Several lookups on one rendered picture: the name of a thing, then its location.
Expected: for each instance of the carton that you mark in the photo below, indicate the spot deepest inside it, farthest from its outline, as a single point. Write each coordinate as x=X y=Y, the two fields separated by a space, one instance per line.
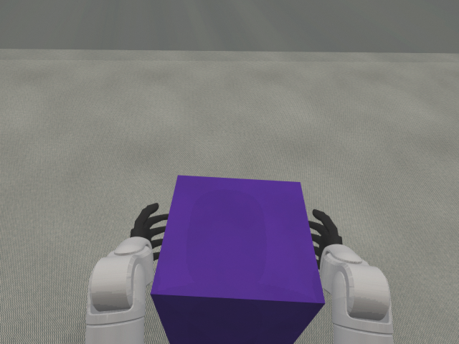
x=237 y=263

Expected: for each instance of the right robot forearm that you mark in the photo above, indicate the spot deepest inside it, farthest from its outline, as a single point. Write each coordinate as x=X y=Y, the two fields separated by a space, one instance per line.
x=361 y=300

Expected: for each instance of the left robot forearm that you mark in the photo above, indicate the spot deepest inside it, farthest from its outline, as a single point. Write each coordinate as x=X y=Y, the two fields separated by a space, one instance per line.
x=116 y=297

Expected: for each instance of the robot right hand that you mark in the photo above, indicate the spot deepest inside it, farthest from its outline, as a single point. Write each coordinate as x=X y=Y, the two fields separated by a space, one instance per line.
x=328 y=231

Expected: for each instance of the robot left hand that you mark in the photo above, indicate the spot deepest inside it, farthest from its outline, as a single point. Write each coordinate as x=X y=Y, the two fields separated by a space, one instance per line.
x=143 y=224

